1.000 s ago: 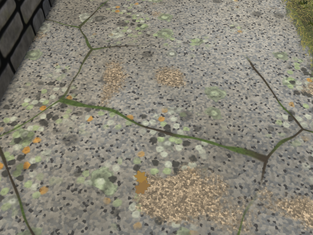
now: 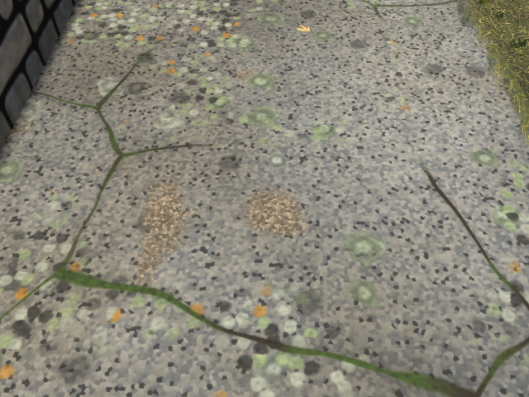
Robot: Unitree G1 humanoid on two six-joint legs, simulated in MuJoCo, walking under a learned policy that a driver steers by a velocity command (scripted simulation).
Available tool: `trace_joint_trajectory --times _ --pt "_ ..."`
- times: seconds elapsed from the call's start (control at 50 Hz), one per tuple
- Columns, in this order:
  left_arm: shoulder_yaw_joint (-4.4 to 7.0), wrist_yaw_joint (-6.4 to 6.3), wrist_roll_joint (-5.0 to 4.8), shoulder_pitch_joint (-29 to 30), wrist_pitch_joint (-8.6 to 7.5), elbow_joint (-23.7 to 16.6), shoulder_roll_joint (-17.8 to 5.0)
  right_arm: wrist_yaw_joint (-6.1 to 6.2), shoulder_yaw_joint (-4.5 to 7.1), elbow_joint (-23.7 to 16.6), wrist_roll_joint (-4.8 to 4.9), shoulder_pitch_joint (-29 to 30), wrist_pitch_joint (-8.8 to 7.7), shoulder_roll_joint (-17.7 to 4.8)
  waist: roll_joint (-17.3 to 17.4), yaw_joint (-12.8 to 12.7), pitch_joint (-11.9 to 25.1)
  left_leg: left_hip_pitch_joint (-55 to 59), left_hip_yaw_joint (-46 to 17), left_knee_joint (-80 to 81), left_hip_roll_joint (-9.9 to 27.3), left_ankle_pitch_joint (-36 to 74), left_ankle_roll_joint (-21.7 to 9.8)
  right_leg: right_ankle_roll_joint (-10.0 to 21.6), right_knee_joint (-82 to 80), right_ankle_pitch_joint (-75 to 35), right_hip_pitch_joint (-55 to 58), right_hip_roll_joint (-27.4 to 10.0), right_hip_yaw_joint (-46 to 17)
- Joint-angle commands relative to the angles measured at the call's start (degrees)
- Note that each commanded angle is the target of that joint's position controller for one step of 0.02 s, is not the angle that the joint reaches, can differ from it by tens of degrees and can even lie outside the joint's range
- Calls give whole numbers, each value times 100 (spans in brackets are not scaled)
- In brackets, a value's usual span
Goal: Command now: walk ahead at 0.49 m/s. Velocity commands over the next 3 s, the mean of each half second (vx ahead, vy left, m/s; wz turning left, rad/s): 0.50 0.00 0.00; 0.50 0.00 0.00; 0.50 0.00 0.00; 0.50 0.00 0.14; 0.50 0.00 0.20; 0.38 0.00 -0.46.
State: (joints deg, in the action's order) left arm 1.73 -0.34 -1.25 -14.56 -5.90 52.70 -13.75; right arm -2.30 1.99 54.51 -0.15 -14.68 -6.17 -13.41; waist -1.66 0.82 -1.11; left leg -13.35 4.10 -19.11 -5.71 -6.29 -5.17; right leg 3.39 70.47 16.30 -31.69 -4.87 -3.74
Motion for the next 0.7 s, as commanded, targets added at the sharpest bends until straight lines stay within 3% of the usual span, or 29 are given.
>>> trace_joint_trajectory --times 0.02,0.06,0.12,0.22,0.28,0.3,0.32,0.34,0.36,0.38,0.4,0.42,0.44,0.46,0.5,0.54,0.6,0.7 --pt "93 -87 84 -519 94 -208 -285 35 57 -241 -12 225 -143 -541 392 -348 -163 -569 -1373 1446 1616 143 -1075 -190 -516 -521 -219 -420 -17" --pt "103 -101 127 38 78 -408 -315 125 101 -165 -11 -59 -116 -726 354 -186 -190 -336 -1309 1457 1627 261 -1037 -284 -1250 -1172 -611 -485 26" --pt "76 -63 104 751 29 -605 -243 205 119 -93 61 -423 -52 -824 360 71 -168 44 -1059 1369 1521 409 -808 -300 -2588 -1977 -566 -323 174" --pt "42 84 4 1594 -7 -868 -278 213 147 105 142 -918 44 -927 486 378 -277 814 -1049 1040 1749 180 -685 -296 -3704 -1883 -383 -70 310" --pt "90 183 -4 1544 -78 -963 -452 233 190 147 148 -897 129 -1004 578 213 -234 1260 -1201 623 2011 344 -561 -64 -4097 -1231 -76 35 327" --pt "145 192 4 1233 -100 -898 -553 239 198 129 147 -788 162 -1041 619 -2 -88 1271 -1151 278 1977 898 -479 31 -4229 -1072 401 159 440" --pt "266 175 18 515 -114 -681 -753 240 167 95 121 -694 191 -969 559 -363 309 1165 -931 -557 1712 1788 -347 171 -4363 -1003 1339 339 573" --pt "424 130 56 -641 -129 -396 -1176 239 67 -29 36 -633 187 -733 188 -798 1127 371 -577 -2144 1349 1624 -140 501 -4245 -1125 2978 -224 -48" --pt "590 124 135 -1365 -76 -255 -1845 195 -137 -141 12 -1190 61 -71 -1283 -716 1900 -2046 -101 -4436 385 -503 318 1387 -4607 -572 5232 -1606 -2467" --pt "461 158 123 -1479 -76 -218 -1365 173 -93 -46 105 -1200 -86 -332 -1332 -762 2224 -2857 -964 -5389 325 -2507 261 1588 -5327 -53 5432 -1855 -3839" --pt "339 163 97 -930 -91 -322 -1003 151 49 -180 252 -707 -160 -868 -882 -634 1376 -3320 -1068 -5714 682 -2146 125 1268 -5366 -31 4721 -1677 -3048" --pt "262 170 89 -368 -80 -462 -790 173 65 -264 253 -362 -161 -896 -478 -457 927 -3174 -912 -5540 1003 -1572 90 1068 -5469 -450 3910 -1432 -2214" --pt "202 201 102 7 -72 -521 -611 209 85 -288 171 -178 -121 -814 -187 -304 556 -2956 -823 -5171 1187 -1161 124 968 -5692 -843 3194 -1171 -1663" --pt "161 225 134 167 -84 -520 -486 236 119 -284 116 -210 -39 -739 -254 -123 380 -2612 -833 -4840 1347 -880 147 856 -5896 -1112 2718 -947 -1237" --pt "168 250 153 50 -111 -392 -490 244 103 -227 97 -406 99 -485 -294 27 297 -2280 -742 -4603 1367 -609 223 893 -6113 -1679 2348 -772 -809" --pt "217 204 161 -167 -126 -250 -658 264 129 -318 79 -202 160 -485 -205 45 153 -2533 -730 -4251 1396 -240 309 964 -6246 -2099 2317 -758 -563" --pt "218 104 143 -470 -72 -103 -690 261 152 -546 39 457 158 -460 -160 -90 -3 -2979 -700 -3332 1383 488 400 895 -6307 -2415 2566 -714 -309" --pt "219 19 83 -897 -22 95 -785 173 98 -822 83 1444 103 -327 -166 -388 -236 -2756 -477 -1850 1160 1342 372 738 -6436 -2015 2820 -624 -21"
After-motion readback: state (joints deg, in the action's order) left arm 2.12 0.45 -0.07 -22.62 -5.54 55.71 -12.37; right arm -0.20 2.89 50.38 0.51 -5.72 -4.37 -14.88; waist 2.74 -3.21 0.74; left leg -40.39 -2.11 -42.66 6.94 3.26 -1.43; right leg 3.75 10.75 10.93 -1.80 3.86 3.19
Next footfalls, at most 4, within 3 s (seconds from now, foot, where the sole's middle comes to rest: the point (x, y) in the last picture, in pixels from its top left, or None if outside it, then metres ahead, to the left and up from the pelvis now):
0.34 right None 0.35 -0.17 -0.78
0.92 left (253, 335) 0.67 0.06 -0.78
1.46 right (330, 242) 0.97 -0.18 -0.78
2.04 left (248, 174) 1.27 0.08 -0.78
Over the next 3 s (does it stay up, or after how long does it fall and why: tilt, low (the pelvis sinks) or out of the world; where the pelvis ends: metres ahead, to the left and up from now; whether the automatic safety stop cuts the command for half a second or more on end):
stays up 1.63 0.04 0.00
